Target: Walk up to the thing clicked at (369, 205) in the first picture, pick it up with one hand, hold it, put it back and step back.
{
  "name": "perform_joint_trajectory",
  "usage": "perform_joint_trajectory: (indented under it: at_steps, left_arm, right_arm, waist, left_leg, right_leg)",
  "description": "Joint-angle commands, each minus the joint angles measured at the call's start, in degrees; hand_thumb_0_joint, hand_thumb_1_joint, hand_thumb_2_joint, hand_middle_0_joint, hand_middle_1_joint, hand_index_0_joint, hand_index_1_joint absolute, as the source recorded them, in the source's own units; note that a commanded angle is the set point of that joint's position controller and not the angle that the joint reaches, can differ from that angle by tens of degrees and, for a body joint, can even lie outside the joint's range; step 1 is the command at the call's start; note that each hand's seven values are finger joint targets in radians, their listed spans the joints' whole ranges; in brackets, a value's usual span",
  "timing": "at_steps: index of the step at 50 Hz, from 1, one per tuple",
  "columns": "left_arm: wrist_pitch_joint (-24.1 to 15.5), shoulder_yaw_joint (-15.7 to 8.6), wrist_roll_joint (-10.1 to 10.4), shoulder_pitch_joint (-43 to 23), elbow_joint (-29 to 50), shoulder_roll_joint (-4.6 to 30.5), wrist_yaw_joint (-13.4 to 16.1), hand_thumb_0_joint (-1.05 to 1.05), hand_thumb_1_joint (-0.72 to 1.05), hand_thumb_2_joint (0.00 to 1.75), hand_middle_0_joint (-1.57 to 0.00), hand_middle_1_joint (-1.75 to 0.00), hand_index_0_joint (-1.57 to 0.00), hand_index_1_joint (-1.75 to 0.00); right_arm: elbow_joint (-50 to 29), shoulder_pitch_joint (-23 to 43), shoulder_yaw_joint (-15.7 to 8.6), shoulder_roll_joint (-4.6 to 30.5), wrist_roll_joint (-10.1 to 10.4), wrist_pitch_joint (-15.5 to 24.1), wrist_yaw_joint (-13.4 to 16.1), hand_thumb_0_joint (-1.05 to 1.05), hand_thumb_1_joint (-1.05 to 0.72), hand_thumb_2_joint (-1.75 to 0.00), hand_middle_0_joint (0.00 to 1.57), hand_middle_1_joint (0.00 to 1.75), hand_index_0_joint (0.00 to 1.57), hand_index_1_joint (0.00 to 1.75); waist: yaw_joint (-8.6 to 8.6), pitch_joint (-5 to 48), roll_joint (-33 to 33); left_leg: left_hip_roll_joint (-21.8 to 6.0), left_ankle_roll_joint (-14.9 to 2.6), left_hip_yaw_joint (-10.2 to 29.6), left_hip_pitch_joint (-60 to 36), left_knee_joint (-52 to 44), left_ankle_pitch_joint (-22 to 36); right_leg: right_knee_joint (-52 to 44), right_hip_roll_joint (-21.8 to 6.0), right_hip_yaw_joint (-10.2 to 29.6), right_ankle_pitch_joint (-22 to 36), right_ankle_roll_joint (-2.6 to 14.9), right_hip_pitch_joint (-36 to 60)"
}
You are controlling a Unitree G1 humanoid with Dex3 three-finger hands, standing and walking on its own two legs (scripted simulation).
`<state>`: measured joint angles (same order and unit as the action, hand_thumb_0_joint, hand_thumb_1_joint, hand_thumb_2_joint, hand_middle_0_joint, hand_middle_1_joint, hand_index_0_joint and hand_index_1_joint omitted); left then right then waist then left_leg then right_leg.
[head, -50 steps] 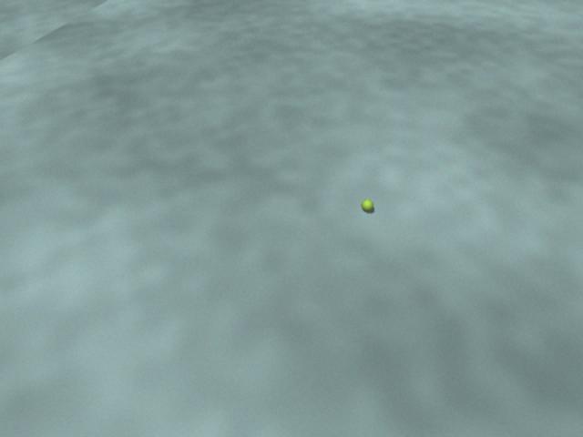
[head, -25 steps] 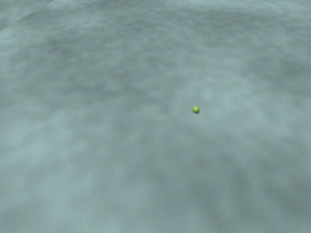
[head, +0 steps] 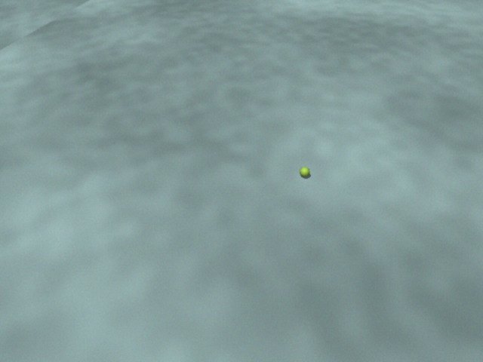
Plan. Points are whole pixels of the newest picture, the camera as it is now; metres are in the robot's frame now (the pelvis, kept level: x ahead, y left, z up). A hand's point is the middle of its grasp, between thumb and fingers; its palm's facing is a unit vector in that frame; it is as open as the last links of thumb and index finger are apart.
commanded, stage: stand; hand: left
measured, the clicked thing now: (304, 171) +1.23 -0.33 -0.75
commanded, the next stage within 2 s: walk up in 0.12 s
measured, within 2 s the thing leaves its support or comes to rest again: neither
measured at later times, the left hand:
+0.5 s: hand (147, 346) +0.19 +0.20 -0.15, palm faces -0.19 -0.88 -0.43, open 7.4 cm
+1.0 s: hand (218, 233) +0.45 +0.08 -0.16, palm faces -0.45 -0.82 -0.34, open 7.4 cm
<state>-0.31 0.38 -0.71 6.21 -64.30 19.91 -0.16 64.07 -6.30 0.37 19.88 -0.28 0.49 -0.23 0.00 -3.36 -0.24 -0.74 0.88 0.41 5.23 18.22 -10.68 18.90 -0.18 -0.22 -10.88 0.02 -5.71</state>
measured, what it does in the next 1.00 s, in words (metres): walks ahead, turning right: right foot, then left foot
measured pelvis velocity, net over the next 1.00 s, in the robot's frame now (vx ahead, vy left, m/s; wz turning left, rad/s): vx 0.26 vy -0.14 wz -0.41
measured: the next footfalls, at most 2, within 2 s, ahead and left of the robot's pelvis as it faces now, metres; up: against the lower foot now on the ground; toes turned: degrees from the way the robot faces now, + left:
right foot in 0.44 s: +0.15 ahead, -0.24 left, +0.00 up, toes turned -17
left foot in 0.82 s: +0.36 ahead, -0.04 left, +0.00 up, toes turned -14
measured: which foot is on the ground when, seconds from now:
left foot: down 0.00-0.44, up 0.46-0.80, down 0.82-1.00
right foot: down 0.00-0.16, up 0.18-0.42, down 0.44-0.84, up 0.86-1.00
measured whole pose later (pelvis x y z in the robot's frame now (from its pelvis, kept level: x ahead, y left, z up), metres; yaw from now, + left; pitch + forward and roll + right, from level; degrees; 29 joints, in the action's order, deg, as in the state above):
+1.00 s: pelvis +0.26 -0.14 -0.02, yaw -23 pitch -3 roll +1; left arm -2.0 -3.2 -0.7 15.5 -50.1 26.1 -3.7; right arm 49.5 -20.6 -3.1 22.7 -1.1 5.9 -2.9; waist 2.8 -3.5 4.6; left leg -3.6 -0.5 -8.4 12.3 30.8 -15.4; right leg 59.9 -0.9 3.1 -19.6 0.9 -27.4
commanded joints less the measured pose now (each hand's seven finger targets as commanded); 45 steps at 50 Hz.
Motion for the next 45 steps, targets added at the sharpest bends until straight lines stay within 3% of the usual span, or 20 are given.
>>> perform_joint_trajectory:
  at_steps: [1, 5, 6, 8, 9, 12, 16, 19, 21, 22, 23, 24, 29, 36, 39, 40, 41, 42, 43, 45]
  left_arm:
    - [-1.5, -2.6, 0.3, -2.3, 3.2, 12.4, 0.8, 0.0, 0.9, 0.9, -0.2, -0.3, -0.2, -0.3]
    - [-1.5, -2.4, 0.3, -2.0, 3.2, 12.1, 0.8, 0.0, 0.9, 0.9, -0.2, -0.3, -0.2, -0.3]
    - [-0.7, -7.2, -1.6, 0.4, 9.0, 18.0, -1.7, 0.0, 0.9, 0.9, -0.2, -0.3, -0.2, -0.3]
    - [0.2, -6.9, -2.1, -8.9, 12.8, 14.3, -3.9, 0.0, 0.9, 0.9, -0.2, -0.3, -0.2, -0.3]
    - [0.4, -7.2, -2.4, -9.0, 14.5, 14.8, -4.2, 0.0, 0.9, 0.9, -0.2, -0.3, -0.2, -0.3]
    - [0.2, -7.6, -1.4, 0.0, 13.7, 15.2, -5.9, 0.0, 0.9, 0.9, -0.2, -0.3, -0.2, -0.3]
    - [0.2, -8.1, -1.2, 1.0, 15.0, 14.1, -7.9, 0.0, 0.9, 0.9, -0.2, -0.3, -0.2, -0.3]
    - [-0.1, -8.4, -1.5, 4.9, 14.1, 14.3, -7.6, 0.0, 0.9, 0.9, -0.2, -0.3, -0.2, -0.3]
    - [-1.1, -9.9, -1.7, 14.5, 11.6, 16.9, -6.3, 0.0, 0.9, 0.9, -0.2, -0.3, -0.2, -0.3]
    - [-1.9, -11.6, -1.7, 22.5, 10.5, 21.3, -5.0, 0.0, 0.9, 0.9, -0.2, -0.3, -0.2, -0.3]
    - [-2.3, -12.1, -1.0, 21.7, 12.6, 27.0, -4.3, 0.0, 0.9, 0.9, -0.2, -0.3, -0.2, -0.3]
    - [-2.3, -11.6, 0.0, 16.6, 14.5, 27.1, -4.3, 0.0, 0.9, 0.9, -0.2, -0.3, -0.2, -0.3]
    - [-2.9, -9.2, 0.4, 8.2, 17.5, 20.5, -3.2, 0.0, 0.9, 0.9, -0.2, -0.3, -0.2, -0.3]
    - [-3.9, -8.9, -0.1, 9.0, 20.7, 19.6, -3.3, 0.0, 0.9, 0.9, -0.2, -0.3, -0.2, -0.3]
    - [-3.7, -8.0, -0.4, 5.8, 22.1, 18.1, -3.2, 0.0, 0.9, 0.9, -0.2, -0.3, -0.2, -0.3]
    - [-3.7, -7.1, -0.8, 5.9, 22.6, 15.5, -3.0, 0.0, 0.9, 0.9, -0.2, -0.3, -0.2, -0.3]
    - [-3.8, -5.7, -0.2, 9.9, 22.4, 10.1, -2.9, 0.0, 0.9, 0.9, -0.2, -0.3, -0.2, -0.3]
    - [-3.5, -5.8, 0.2, 11.5, 22.0, 11.8, -2.3, 0.0, 0.9, 0.9, -0.2, -0.3, -0.2, -0.3]
    - [-3.5, -6.4, -0.3, 12.0, 20.8, 16.8, -1.8, 0.0, 0.9, 0.9, -0.2, -0.3, -0.2, -0.3]
    - [-3.6, -7.0, 0.3, 12.9, 18.6, 18.4, -2.2, 0.0, 0.9, 0.9, -0.2, -0.3, -0.2, -0.3]
  right_arm:
    - [-3.3, 1.7, -2.4, 11.8, -0.1, 1.3, 1.0, 0.0, -0.9, -0.9, 0.2, 0.3, 0.2, 0.3]
    - [-3.4, 1.9, -2.5, 12.1, -0.2, 1.2, 0.9, 0.0, -0.9, -0.9, 0.2, 0.3, 0.2, 0.3]
    - [-7.5, -2.5, -7.3, 19.6, -1.6, 2.9, 0.6, 0.0, -0.9, -0.9, 0.2, 0.3, 0.2, 0.3]
    - [-6.1, -9.6, -10.0, 23.0, -1.8, 3.7, 0.7, 0.0, -0.9, -0.9, 0.2, 0.3, 0.2, 0.3]
    - [-8.4, -7.4, -10.1, 23.6, -1.7, 4.3, 0.7, 0.0, -0.9, -0.9, 0.2, 0.3, 0.2, 0.3]
    - [-11.9, -1.6, -9.4, 20.6, -2.1, 5.2, 0.5, 0.0, -0.9, -0.9, 0.2, 0.3, 0.2, 0.3]
    - [-14.5, -0.1, -9.7, 20.5, -2.8, 5.3, -0.4, 0.0, -0.9, -0.9, 0.2, 0.3, 0.2, 0.3]
    - [-15.0, 0.5, -9.6, 20.5, -2.8, 4.7, -0.7, 0.0, -0.9, -0.9, 0.2, 0.3, 0.2, 0.3]
    - [-15.4, -0.4, -8.3, 18.0, -2.5, 3.9, -0.8, 0.0, -0.9, -0.9, 0.2, 0.3, 0.2, 0.3]
    - [-16.4, -2.6, -6.5, 13.8, -2.2, 3.7, -0.9, 0.0, -0.9, -0.9, 0.2, 0.3, 0.2, 0.3]
    - [-19.8, -2.0, -5.4, 11.6, -0.5, 3.9, -1.3, 0.0, -0.9, -0.9, 0.2, 0.3, 0.2, 0.3]
    - [-19.0, 0.3, -6.9, 17.1, -1.2, 3.4, -1.0, 0.0, -0.9, -0.9, 0.2, 0.3, 0.2, 0.3]
    - [-14.2, -10.6, -7.5, 17.9, -0.5, 3.3, -2.3, 0.0, -0.9, -0.9, 0.2, 0.3, 0.2, 0.3]
    - [-18.0, -7.8, -8.1, 16.2, -1.6, 4.3, -3.2, 0.0, -0.9, -0.9, 0.2, 0.3, 0.2, 0.3]
    - [-16.6, -14.8, -8.8, 16.2, -1.6, 5.6, -2.7, 0.0, -0.9, -0.9, 0.2, 0.3, 0.2, 0.3]
    - [-14.6, -22.0, -9.8, 18.0, -1.9, 6.1, -2.0, 0.0, -0.9, -0.9, 0.2, 0.3, 0.2, 0.3]
    - [-14.4, -26.6, -10.9, 22.4, -2.7, 6.9, -1.2, 0.0, -0.9, -0.9, 0.2, 0.3, 0.2, 0.3]
    - [-16.7, -23.0, -10.6, 24.5, -2.1, 7.1, -1.1, 0.0, -0.9, -0.9, 0.2, 0.3, 0.2, 0.3]
    - [-18.4, -16.8, -10.7, 25.3, -0.1, 7.0, -1.3, 0.0, -0.9, -0.9, 0.2, 0.3, 0.2, 0.3]
    - [-19.9, -11.6, -9.2, 21.2, -0.2, 7.0, -1.4, 0.0, -0.9, -0.9, 0.2, 0.3, 0.2, 0.3]
  waist:
    - [0.11, 4.6, 0.6]
    - [-0.08, 4.5, 0.1]
    - [2.13, 8.3, 2.3]
    - [7.86, 0.5, -10.3]
    - [6.46, -2.6, -7.0]
    - [0.44, -1.1, -4.3]
    - [-0.04, -2.4, -9.7]
    - [-1.4, -1.1, -7.2]
    - [-6.23, 3.0, 3.5]
    - [-10.09, 5.2, 18.2]
    - [-8.17, 3.0, 27.4]
    - [-6.22, -1.2, 13.7]
    - [0.16, -1.4, 9.3]
    - [-0.73, -1.3, 7.1]
    - [4.05, 0.6, 3.5]
    - [7.6, 3.5, -2.8]
    - [8.75, 5.7, -17.6]
    - [6.12, 2.7, -14.0]
    - [3.2, -0.6, -8.1]
    - [0.45, -2.2, -5.3]
  left_leg:
    - [-6.6, -1.97, 4.7, -0.6, -2.4, 9.4]
    - [-6.5, -2.13, 4.6, -0.4, -2.1, 8.5]
    - [-6.6, -6.21, 3.8, -9.9, 3.4, -16.0]
    - [-21.6, -13.53, 18.8, -15.2, -8.9, -31.7]
    - [-28.7, -16.53, 22.6, -9.3, -11.7, -29.6]
    - [-23.7, -13.87, 12.9, -4.5, -10.7, -23.7]
    - [-17.1, -10.14, -1.5, 4.4, -7.3, -19.0]
    - [-14.6, -8.94, -6.2, 10.0, 0.1, -21.5]
    - [-10.6, -7.42, -10.4, 16.0, 19.8, -15.3]
    - [-4.9, -5.13, -12.2, 23.5, 40.7, -13.0]
    - [2.3, -2.28, -7.1, 36.0, 50.0, -24.9]
    - [-3.3, -1.84, 0.1, 33.1, 52.2, -21.7]
    - [-6.9, -2.22, -0.5, 22.5, 39.9, -9.2]
    - [-5.6, -1.17, -2.5, 17.5, 22.3, -3.4]
    - [-3.0, -1.85, -4.6, 1.1, 15.1, -1.1]
    - [-2.9, -2.93, -1.8, -9.8, 13.3, -5.5]
    - [-13.4, -5.43, 15.1, -14.7, 2.2, -22.6]
    - [-25.0, -9.17, 39.2, -9.0, -9.6, -35.1]
    - [-27.4, -12.2, 42.1, -1.1, -12.1, -38.7]
    - [-22.2, -13.47, 24.7, 1.3, -7.0, -27.3]
  right_leg:
    - [-2.6, -6.9, 5.5, 9.7, 1.61, 0.0]
    - [-3.0, -7.0, 5.6, 9.4, 1.53, 0.2]
    - [3.5, -3.1, 8.2, -13.8, 3.76, -10.5]
    - [25.5, -1.1, 2.1, -16.6, 1.9, -34.9]
    - [33.2, -5.4, 6.0, -15.8, 1.12, -37.8]
    - [33.6, -8.7, 7.3, -11.6, 0.55, -31.8]
    - [22.6, -7.5, 0.5, -7.8, 0.02, -18.9]
    - [20.2, -3.9, -6.1, -5.1, 0.86, -9.4]
    - [15.9, -0.3, -7.0, -6.6, 1.78, 3.4]
    - [6.0, -3.9, 5.3, -20.5, 4.6, 10.0]
    - [-10.7, -18.2, 38.2, -30.6, 11.12, 7.3]
    - [-12.6, -22.4, 44.3, -40.3, 14.9, -1.7]
    - [-6.7, -11.5, 18.6, -23.5, 10.83, -10.3]
    - [-4.4, -11.5, 15.0, -19.2, 11.44, -12.8]
    - [6.1, -9.1, 11.1, -15.6, 9.51, -21.6]
    - [19.2, -5.7, 8.9, -11.6, 7.48, -27.7]
    - [39.6, 3.1, 3.1, -12.8, 4.75, -34.3]
    - [48.8, 6.4, 6.3, -17.8, 3.04, -39.8]
    - [52.4, 1.9, 10.5, -16.7, 3.79, -37.8]
    - [48.4, -2.6, 9.1, -10.1, 2.43, -35.7]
